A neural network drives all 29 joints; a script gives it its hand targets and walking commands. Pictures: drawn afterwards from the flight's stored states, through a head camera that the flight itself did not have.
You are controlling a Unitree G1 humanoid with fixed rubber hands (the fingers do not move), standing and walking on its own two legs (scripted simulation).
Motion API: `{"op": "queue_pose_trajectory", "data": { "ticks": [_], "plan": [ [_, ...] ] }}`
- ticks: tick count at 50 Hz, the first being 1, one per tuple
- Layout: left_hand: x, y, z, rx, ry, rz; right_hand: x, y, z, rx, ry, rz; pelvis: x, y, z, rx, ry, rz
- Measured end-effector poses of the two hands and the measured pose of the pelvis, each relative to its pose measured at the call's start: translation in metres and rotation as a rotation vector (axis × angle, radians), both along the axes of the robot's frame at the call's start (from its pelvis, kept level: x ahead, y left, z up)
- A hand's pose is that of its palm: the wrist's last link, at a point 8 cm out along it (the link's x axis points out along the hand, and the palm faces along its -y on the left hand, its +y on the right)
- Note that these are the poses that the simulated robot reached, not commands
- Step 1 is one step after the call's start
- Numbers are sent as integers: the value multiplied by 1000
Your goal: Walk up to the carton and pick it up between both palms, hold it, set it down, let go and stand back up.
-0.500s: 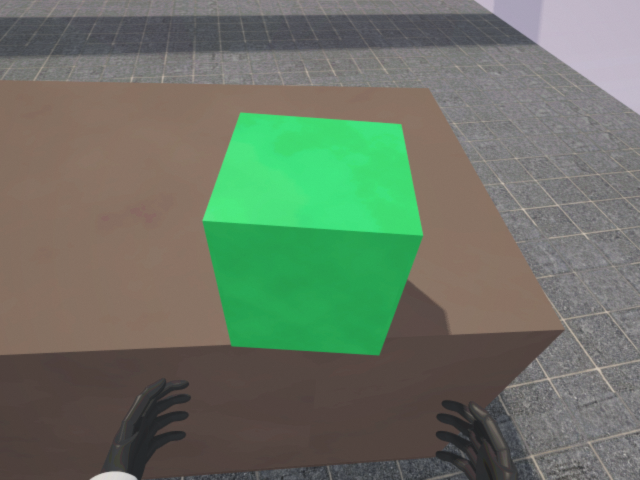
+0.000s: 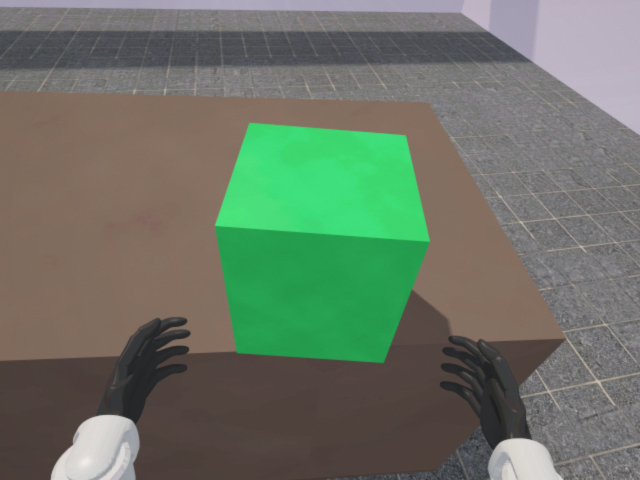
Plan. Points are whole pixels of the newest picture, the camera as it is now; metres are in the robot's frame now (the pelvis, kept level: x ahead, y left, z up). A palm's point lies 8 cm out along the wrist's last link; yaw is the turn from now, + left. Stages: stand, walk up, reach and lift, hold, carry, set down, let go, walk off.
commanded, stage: reach and lift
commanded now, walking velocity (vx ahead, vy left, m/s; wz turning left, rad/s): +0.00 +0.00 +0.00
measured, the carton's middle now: (319, 247) +0.41 +0.04 +0.08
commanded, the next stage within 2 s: none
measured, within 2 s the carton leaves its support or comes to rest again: neither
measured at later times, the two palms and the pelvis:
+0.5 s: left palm (131, 316) +0.25 +0.22 +0.12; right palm (509, 337) +0.28 -0.17 +0.11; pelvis +0.00 +0.00 +0.00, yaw +0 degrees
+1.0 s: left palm (130, 221) +0.31 +0.23 +0.19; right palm (515, 245) +0.35 -0.17 +0.18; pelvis -0.02 +0.00 +0.00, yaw +1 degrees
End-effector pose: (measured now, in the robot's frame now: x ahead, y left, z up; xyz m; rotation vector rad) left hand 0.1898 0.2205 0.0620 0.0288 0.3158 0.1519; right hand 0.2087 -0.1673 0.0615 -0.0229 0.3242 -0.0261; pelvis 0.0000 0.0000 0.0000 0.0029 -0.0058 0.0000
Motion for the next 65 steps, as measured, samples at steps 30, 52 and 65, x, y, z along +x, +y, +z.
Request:
{"op": "queue_pose_trajectory", "data": {
  "ticks": [30,52,65],
  "plan": [
    [71,7,77,-20,-33,-16,83,-6,67,-34,-39,-34,-11,4,1,-5,-45,3],
    [129,15,136,-20,-41,3,146,-3,125,-25,-77,-67,-17,1,1,-4,-25,20],
    [161,15,167,-14,-51,3,176,0,153,-13,-85,-75,-14,-3,2,-3,20,24]
  ]
}}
